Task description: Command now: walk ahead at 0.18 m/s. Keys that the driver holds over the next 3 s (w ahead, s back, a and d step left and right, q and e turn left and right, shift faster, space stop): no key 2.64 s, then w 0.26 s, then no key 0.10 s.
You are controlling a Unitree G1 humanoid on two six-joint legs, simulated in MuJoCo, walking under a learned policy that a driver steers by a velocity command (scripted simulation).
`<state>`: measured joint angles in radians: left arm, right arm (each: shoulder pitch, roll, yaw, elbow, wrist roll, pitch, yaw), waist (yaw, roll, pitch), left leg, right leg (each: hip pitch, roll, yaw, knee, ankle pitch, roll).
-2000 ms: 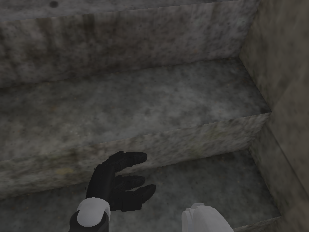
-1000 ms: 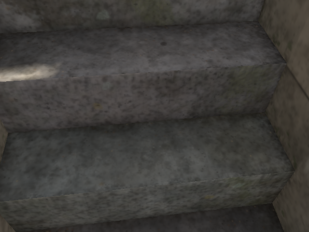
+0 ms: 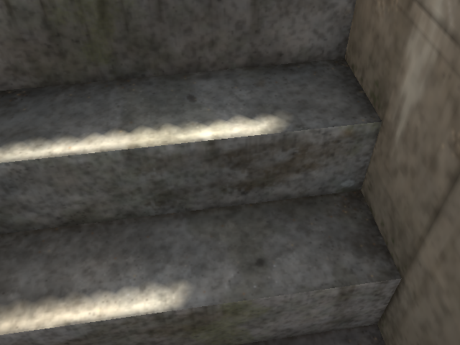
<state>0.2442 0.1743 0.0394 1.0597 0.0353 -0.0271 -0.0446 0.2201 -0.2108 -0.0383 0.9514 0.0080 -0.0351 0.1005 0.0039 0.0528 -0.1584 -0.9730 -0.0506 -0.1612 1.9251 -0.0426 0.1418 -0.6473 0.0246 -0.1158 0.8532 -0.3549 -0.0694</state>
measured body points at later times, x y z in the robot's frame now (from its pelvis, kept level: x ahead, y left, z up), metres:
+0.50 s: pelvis +0.15 +0.07 +0.07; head +0.18 +0.09 +0.52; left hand +0.09 +0.28 -0.09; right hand +0.38 -0.05 -0.04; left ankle +0.26 +0.20 -0.48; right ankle +0.05 -0.10 -0.67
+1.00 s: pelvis +0.11 +0.06 +0.06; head +0.11 +0.07 +0.50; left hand +0.01 +0.24 -0.11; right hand +0.24 -0.13 -0.08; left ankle +0.25 +0.20 -0.48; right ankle +0.07 -0.08 -0.69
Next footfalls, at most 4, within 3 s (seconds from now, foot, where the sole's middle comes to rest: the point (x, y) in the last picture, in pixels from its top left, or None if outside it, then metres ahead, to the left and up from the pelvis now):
0.36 left None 0.29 0.20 -0.52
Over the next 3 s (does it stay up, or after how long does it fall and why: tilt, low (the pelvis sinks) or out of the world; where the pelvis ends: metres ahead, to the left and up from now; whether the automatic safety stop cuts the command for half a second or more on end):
stays up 0.14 0.07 0.06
